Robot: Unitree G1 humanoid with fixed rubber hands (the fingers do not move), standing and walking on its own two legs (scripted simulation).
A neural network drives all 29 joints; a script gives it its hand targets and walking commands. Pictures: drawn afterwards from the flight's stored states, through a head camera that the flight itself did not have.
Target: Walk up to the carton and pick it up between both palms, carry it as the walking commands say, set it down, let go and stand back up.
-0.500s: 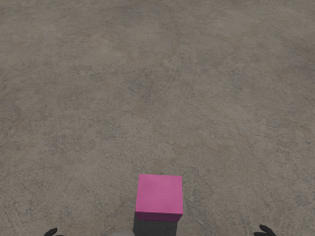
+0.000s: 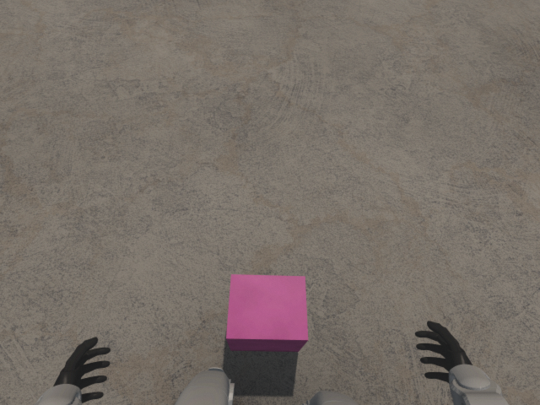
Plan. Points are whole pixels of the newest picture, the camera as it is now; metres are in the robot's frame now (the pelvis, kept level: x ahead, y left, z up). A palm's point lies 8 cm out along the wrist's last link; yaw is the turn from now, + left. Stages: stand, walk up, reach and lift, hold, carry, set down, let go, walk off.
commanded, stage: reach and lift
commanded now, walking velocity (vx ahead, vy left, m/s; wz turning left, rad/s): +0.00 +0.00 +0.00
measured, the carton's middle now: (266, 315) +0.37 +0.01 -0.64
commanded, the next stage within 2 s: none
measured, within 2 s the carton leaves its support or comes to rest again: neither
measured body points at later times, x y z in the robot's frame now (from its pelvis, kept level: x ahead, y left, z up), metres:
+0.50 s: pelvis -0.06 +0.00 -0.07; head +0.09 -0.01 +0.36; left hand +0.19 +0.24 -0.17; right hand +0.23 -0.25 -0.17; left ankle +0.05 +0.14 -0.72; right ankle -0.03 -0.12 -0.72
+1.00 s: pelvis -0.08 +0.01 -0.11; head +0.17 +0.01 +0.26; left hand +0.35 +0.20 -0.22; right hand +0.36 -0.23 -0.20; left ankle +0.05 +0.14 -0.72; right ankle -0.03 -0.12 -0.72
